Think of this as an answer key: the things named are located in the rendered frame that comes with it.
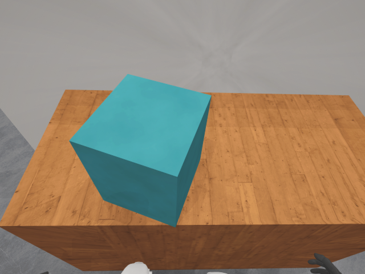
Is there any robot right hand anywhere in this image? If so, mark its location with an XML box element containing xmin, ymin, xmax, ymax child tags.
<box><xmin>308</xmin><ymin>253</ymin><xmax>341</xmax><ymax>274</ymax></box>

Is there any carton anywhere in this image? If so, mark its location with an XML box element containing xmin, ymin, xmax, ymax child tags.
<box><xmin>69</xmin><ymin>74</ymin><xmax>211</xmax><ymax>227</ymax></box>

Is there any pedestal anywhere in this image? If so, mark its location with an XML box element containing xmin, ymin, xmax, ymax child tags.
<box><xmin>0</xmin><ymin>90</ymin><xmax>365</xmax><ymax>271</ymax></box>

